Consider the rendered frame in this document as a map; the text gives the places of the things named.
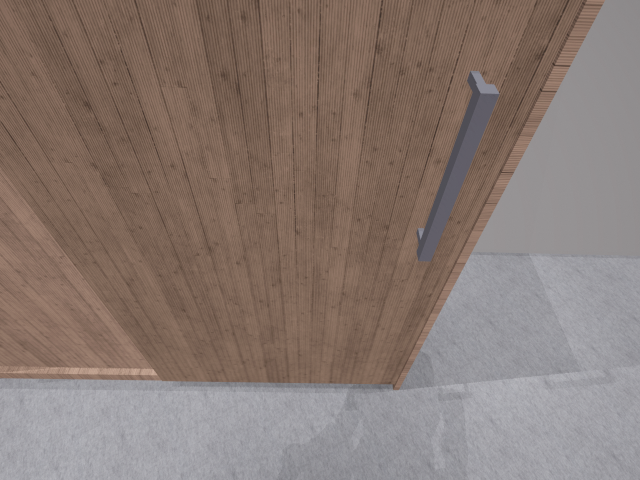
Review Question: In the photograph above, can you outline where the wardrobe door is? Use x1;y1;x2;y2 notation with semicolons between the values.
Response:
0;168;152;368
0;0;583;384

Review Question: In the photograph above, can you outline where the handle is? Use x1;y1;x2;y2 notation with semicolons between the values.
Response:
416;71;499;262

